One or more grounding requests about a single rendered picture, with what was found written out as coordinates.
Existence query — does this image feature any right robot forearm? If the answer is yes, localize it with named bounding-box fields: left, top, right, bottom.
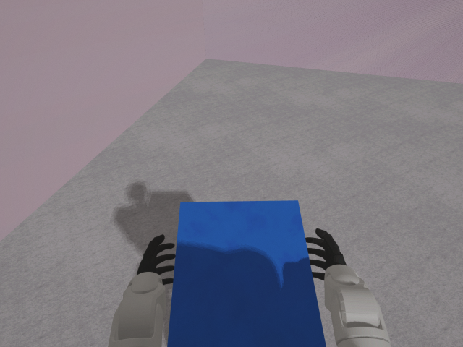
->
left=324, top=265, right=391, bottom=347

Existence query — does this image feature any right robot hand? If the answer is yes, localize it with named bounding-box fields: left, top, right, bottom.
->
left=305, top=228, right=347, bottom=280

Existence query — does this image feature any carton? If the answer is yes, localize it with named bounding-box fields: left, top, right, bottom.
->
left=167, top=200, right=326, bottom=347

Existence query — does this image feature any left robot hand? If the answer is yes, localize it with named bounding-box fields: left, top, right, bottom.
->
left=137, top=234, right=176, bottom=285

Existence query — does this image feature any left robot forearm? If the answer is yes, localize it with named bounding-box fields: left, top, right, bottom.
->
left=108, top=272, right=166, bottom=347

